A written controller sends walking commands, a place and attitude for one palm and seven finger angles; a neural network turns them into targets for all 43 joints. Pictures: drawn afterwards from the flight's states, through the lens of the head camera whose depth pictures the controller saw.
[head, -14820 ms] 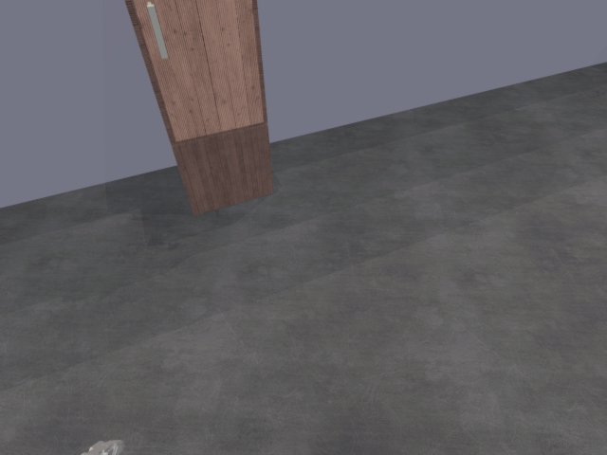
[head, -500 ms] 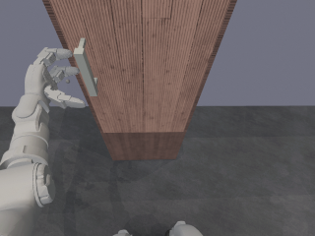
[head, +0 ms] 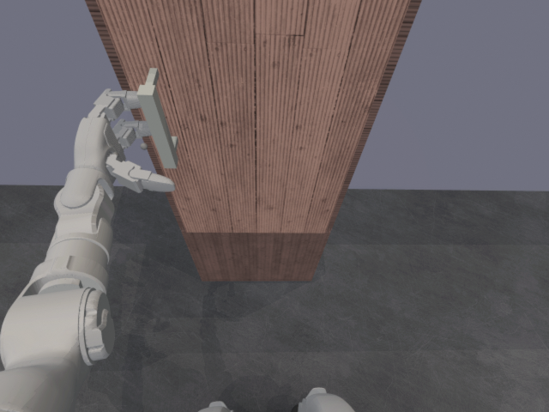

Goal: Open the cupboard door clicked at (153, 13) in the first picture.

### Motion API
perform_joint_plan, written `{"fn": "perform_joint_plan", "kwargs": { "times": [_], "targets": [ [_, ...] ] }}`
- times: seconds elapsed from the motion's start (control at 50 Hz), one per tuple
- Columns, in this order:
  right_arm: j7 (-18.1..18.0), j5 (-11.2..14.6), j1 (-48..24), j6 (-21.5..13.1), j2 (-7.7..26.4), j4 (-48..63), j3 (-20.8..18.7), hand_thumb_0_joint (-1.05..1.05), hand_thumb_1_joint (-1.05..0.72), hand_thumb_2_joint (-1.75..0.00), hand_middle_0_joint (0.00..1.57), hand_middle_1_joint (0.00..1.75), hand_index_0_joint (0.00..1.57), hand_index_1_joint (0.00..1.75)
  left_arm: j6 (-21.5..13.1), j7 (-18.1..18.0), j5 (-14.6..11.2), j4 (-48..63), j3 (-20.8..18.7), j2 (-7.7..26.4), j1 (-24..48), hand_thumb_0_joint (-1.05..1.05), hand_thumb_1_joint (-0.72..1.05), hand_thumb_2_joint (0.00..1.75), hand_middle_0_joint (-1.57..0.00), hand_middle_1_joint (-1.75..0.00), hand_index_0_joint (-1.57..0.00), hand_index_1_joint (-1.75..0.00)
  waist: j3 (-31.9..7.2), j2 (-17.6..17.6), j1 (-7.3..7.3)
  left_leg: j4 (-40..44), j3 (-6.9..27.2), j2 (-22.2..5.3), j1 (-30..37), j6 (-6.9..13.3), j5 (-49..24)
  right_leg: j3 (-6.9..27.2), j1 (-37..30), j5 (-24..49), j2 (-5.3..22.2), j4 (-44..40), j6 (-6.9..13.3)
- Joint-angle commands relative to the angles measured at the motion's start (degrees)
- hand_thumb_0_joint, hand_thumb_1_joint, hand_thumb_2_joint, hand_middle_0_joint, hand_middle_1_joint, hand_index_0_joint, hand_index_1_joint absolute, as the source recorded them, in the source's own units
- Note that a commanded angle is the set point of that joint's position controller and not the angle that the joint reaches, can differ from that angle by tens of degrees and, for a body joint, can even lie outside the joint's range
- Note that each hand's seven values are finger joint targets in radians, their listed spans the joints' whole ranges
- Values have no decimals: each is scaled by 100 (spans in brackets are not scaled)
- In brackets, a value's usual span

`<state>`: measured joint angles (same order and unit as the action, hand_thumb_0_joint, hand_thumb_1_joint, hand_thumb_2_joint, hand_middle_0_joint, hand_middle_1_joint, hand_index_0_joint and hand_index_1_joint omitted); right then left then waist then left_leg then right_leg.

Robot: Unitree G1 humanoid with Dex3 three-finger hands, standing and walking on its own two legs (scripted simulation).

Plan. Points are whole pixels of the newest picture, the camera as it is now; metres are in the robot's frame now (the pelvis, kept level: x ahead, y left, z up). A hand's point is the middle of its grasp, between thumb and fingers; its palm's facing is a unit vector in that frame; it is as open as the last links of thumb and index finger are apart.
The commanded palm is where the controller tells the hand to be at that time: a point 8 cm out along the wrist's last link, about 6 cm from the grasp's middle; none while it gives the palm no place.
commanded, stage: slide the fingers in behind the handle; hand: left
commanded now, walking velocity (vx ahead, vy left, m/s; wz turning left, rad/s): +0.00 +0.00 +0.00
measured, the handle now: (162, 122) +0.52 +0.15 +0.10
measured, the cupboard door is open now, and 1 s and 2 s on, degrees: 0 0 3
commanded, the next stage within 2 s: close the thumb around the handle in 0.82 s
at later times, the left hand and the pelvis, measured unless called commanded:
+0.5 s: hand (177, 146) +0.47 +0.12 +0.10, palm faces -0.03 -1.00 -0.01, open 13.9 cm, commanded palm +0.44 +0.18 +0.10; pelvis +0.00 -0.01 +0.00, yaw +0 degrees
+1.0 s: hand (172, 148) +0.46 +0.13 +0.10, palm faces -0.03 -1.00 +0.00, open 13.9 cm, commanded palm +0.44 +0.19 +0.10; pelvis -0.01 -0.02 +0.00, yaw +0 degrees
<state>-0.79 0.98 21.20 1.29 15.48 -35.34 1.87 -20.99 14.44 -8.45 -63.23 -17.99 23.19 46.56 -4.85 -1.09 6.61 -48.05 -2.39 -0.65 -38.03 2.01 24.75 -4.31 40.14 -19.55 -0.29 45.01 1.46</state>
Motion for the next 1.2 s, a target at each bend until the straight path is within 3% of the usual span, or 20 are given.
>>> {"fn": "perform_joint_plan", "kwargs": {
  "times": [0.0,0.06,0.1,0.16,0.22,0.24,0.32,0.38,0.46,0.52,0.58,0.62,0.64,0.7,0.74,0.8,0.86,0.9,1.04,1.18],
  "targets": [
    [-74,17,694,-130,926,309,-339,0,-90,-90,20,30,20,30,-359,36,-36,1203,85,1004,2910,0,-50,30,-30,-120,-30,-120,-2262,-328,207,502,458,44,1244,-58,-2075,293,-1086,1780,-156,-346,3],
    [-83,17,721,-158,932,287,-342,0,-90,-90,20,30,20,30,-361,30,-36,1172,250,828,3043,0,-50,30,-30,-120,-30,-120,-2208,-224,303,497,477,47,1220,-36,-2027,276,-1039,1742,-163,-351,5],
    [-56,10,701,-188,907,246,-346,0,-90,-90,20,30,20,30,-385,28,-13,1263,459,587,3120,0,-50,30,-30,-120,-30,-120,-2334,-533,300,480,513,41,1454,-76,-2074,262,-837,1656,-160,-344,12],
    [-51,-3,749,-201,921,213,-348,0,-90,-90,20,30,20,30,-373,-16,-82,1156,452,518,3084,0,-50,30,-30,-120,-30,-120,-2233,-226,333,483,545,40,1339,-60,-2116,223,-894,1693,-171,-347,11],
    [-31,-7,728,-223,913,211,-370,0,-90,-90,20,30,20,30,-423,-136,-79,1344,276,654,3057,0,-50,30,-30,-120,-30,-120,-2465,-384,197,496,515,54,1410,-85,-2150,252,-1021,1750,-161,-334,13],
    [-10,-14,706,-235,874,210,-362,0,-90,-90,20,30,20,30,-450,-166,-34,1461,498,435,3164,0,-50,30,-30,-120,-30,-120,-2441,-487,264,500,518,54,1498,-87,-2197,242,-953,1771,-162,-336,9],
    [23,-13,704,-205,877,241,-381,0,-90,-90,20,30,20,30,-441,-375,-32,1329,146,652,2659,0,-50,30,-30,-120,-30,-120,-2418,-138,86,525,461,52,1319,-86,-2301,247,-1218,1942,-179,-327,8],
    [33,-2,632,-209,832,286,-358,0,-90,-90,20,30,20,30,-479,-484,67,1398,362,456,2803,0,-50,30,-30,-120,-30,-120,-2179,-291,124,590,422,78,1216,-77,-2077,257,-1178,1837,-166,-349,15],
    [12,-31,672,-209,883,346,-360,0,-90,-90,20,30,20,30,-510,-666,125,1286,-152,990,2587,0,-50,30,-30,-120,-30,-120,-2292,76,-7,631,319,131,878,-21,-1874,343,-1660,1956,-152,-357,5],
    [11,-5,599,-205,817,376,-349,0,-90,-90,20,30,20,30,-541,-561,161,1333,85,756,2629,0,-50,30,-30,-120,-30,-120,-2233,-25,54,613,253,141,850,-13,-1761,401,-1663,1995,-137,-393,-11],
    [-31,12,597,-202,840,403,-357,0,-90,-90,20,30,20,30,-559,-462,61,1358,-102,938,2487,0,-50,30,-30,-120,-30,-120,-2413,113,-21,626,218,150,808,-4,-1829,436,-1933,2169,-131,-392,-17],
    [-37,28,552,-203,813,395,-347,0,-90,-90,20,30,20,30,-536,-378,62,1375,31,835,2526,0,-50,30,-30,-120,-30,-120,-2303,-130,14,632,192,156,828,-8,-1741,449,-1844,2118,-118,-423,-13],
    [-42,22,577,-198,816,382,-348,0,-90,-90,20,30,20,30,-502,-369,34,1309,-17,847,2443,0,-50,30,-30,-120,-30,-120,-2258,93,14,640,197,150,755,5,-1745,442,-1899,2146,-121,-434,-23],
    [-43,45,568,-194,822,385,-354,0,-90,-90,20,30,20,30,-439,-332,-2,1255,105,695,2463,0,-50,30,-30,-120,-30,-120,-2067,57,60,653,195,150,750,5,-1665,427,-1731,2033,-116,-479,-30],
    [-56,48,561,-195,849,379,-349,0,-90,-90,20,30,20,30,-388,-341,-24,1131,19,811,2431,0,-50,30,-30,-120,-30,-120,-1990,234,70,656,179,163,579,18,-1417,476,-1774,1847,-103,-541,-48],
    [-83,45,548,-205,847,381,-342,0,-90,-90,20,30,20,30,-480,-339,44,1339,-58,1029,2628,0,-50,30,-30,-120,-30,-120,-2215,-86,29,643,181,181,651,16,-1499,510,-1866,1922,-81,-477,-28],
    [-85,45,535,-242,822,383,-341,0,-90,-90,20,30,20,30,-543,-314,-6,1418,167,753,2791,0,-50,30,-30,-120,-30,-120,-2215,-128,118,631,209,181,771,17,-1539,483,-1755,1903,-101,-478,-26],
    [-92,41,562,-245,875,338,-351,0,-90,-90,20,30,20,30,-501,-326,-38,1189,-151,1076,2600,0,-50,30,-30,-120,-30,-120,-2265,140,57,612,199,173,629,17,-1434,521,-1872,1864,-95,-497,-48],
    [-99,53,520,-237,866,410,-343,0,-90,-90,20,30,20,30,-501,-241,-5,1351,-120,1130,2560,0,-11,47,-33,-124,-33,-124,-2350,-172,17,634,177,174,659,9,-1539,534,-1933,1964,-87,-467,-30],
    [-73,54,553,-234,878,372,-359,0,-90,-90,20,30,20,30,-458,-243,-86,1284,33,844,2478,0,28,64,-36,-128,-36,-128,-2154,28,70,667,231,146,739,3,-1553,434,-1715,1865,-117,-489,-32]
  ]
}}
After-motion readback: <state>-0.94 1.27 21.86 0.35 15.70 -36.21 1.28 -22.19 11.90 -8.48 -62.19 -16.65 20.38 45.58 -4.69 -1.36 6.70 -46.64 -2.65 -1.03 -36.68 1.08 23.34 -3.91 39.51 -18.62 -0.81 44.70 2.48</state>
